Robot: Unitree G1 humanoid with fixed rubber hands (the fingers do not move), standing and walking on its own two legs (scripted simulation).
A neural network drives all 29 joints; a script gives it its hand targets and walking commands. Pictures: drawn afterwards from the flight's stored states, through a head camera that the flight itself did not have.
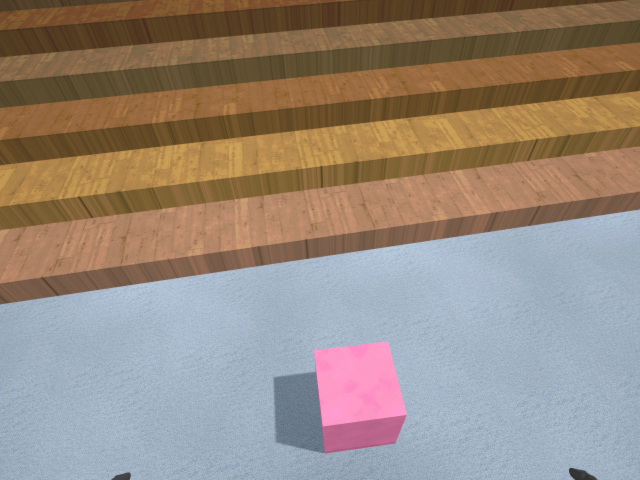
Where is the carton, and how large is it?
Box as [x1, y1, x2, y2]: [314, 341, 406, 452]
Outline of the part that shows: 387,341 314,351 317,388 325,452 395,442 406,414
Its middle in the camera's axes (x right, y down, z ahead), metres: +0.10 +0.47 +1.11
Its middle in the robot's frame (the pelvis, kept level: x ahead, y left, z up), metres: +0.46 -0.05 -0.66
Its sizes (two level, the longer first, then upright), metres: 0.210 0.200 0.250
